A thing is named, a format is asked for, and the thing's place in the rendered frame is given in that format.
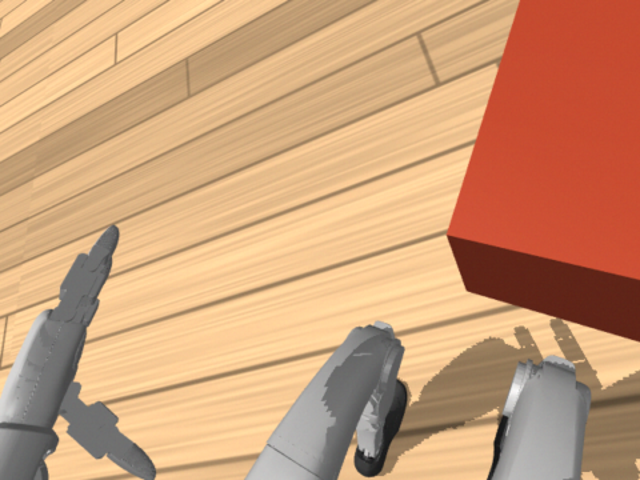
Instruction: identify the left robot hand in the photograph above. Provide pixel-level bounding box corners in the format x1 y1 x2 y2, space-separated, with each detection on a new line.
0 225 156 480

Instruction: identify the left robot foot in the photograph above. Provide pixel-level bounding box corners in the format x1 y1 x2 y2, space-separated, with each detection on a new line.
354 380 407 477

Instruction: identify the right robot foot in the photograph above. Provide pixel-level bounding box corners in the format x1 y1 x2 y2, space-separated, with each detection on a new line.
487 415 508 480

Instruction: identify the left robot arm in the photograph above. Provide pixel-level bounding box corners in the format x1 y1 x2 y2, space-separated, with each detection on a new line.
0 423 59 480

